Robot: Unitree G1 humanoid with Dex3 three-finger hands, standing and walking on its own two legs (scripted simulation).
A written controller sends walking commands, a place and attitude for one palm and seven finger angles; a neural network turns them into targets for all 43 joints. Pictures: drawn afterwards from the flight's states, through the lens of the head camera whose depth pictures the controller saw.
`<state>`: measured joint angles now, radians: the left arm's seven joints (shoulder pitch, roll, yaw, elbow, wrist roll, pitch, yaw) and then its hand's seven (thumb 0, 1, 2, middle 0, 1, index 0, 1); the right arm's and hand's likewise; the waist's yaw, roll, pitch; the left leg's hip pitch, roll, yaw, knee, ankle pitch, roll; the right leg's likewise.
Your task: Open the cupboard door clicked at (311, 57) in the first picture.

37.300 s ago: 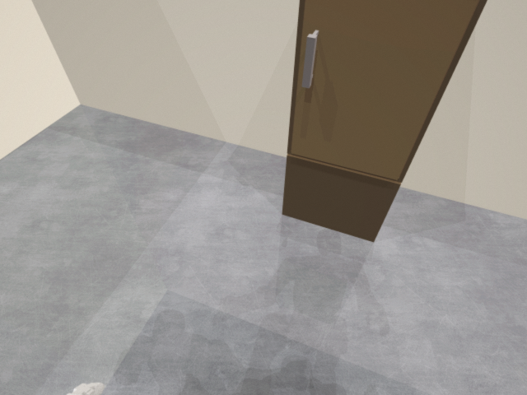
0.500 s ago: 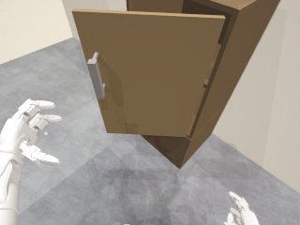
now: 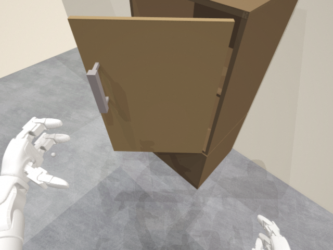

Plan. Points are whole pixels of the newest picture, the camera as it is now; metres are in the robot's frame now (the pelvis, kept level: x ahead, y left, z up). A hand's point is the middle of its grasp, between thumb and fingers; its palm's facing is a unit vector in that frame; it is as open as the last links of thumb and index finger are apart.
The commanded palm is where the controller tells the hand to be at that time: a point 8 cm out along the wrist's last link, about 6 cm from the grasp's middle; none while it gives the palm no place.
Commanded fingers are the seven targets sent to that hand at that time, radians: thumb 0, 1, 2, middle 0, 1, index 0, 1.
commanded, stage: move the hooked fingers beside the handle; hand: left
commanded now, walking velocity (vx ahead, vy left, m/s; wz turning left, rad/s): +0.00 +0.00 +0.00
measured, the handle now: (100, 88) +0.55 +0.24 +0.07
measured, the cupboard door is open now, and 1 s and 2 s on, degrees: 42 42 42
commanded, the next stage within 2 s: none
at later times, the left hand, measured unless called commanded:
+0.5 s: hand (61, 133) +0.35 +0.28 +0.09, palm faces +0.04 -1.00 -0.01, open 13.9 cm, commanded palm +0.33 +0.33 +0.09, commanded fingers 0.00 -0.50 0.30 -0.30 -1.20 -0.30 -1.20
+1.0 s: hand (68, 117) +0.41 +0.29 +0.09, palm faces +0.05 -1.00 +0.00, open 13.9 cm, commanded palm +0.39 +0.34 +0.09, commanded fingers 0.00 -0.50 0.30 -0.30 -1.20 -0.30 -1.20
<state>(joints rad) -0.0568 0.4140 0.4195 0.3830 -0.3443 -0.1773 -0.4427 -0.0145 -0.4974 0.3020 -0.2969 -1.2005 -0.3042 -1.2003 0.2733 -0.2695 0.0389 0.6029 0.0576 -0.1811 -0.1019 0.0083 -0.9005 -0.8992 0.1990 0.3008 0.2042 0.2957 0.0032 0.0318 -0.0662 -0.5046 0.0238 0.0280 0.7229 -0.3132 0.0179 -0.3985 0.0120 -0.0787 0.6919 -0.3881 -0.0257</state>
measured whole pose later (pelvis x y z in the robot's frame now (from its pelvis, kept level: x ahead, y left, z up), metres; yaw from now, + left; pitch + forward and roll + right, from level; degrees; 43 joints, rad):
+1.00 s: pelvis +0.00 +0.02 -0.01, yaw -1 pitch +11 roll -2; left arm -0.56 0.54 0.45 0.93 -0.22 -0.27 -0.44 -0.01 -0.50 0.30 -0.30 -1.20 -0.30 -1.20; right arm 0.33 -0.28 0.04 0.62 0.04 -0.05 -0.09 0.00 -0.90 -0.90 0.20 0.30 0.21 0.30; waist -0.06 0.00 -0.08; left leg -0.65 0.03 0.04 0.80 -0.34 0.04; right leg -0.54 0.01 -0.06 0.75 -0.40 -0.01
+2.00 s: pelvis +0.01 +0.02 -0.02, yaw -3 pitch +19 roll -4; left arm -0.81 0.74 0.55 1.16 -0.14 -0.32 -0.48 -0.01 -0.50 0.30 -0.30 -1.20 -0.30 -1.20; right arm 0.41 -0.29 0.04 0.61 0.02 0.08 -0.06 0.00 -0.90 -0.90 0.20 0.30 0.21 0.30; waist -0.15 0.00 -0.09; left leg -0.85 0.06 0.04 0.91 -0.40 0.04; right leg -0.72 0.04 -0.06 0.81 -0.43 0.00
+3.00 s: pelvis +0.01 +0.01 -0.02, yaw -3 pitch +18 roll -3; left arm -0.81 0.64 0.47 1.15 -0.15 -0.32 -0.39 -0.01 -0.50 0.30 -0.30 -1.20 -0.30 -1.20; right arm 0.41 -0.28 0.04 0.61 0.02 0.09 -0.05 0.00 -0.90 -0.90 0.20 0.30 0.21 0.30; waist -0.14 0.01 -0.10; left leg -0.82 0.06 0.04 0.91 -0.40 0.03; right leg -0.70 0.04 -0.06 0.82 -0.43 -0.01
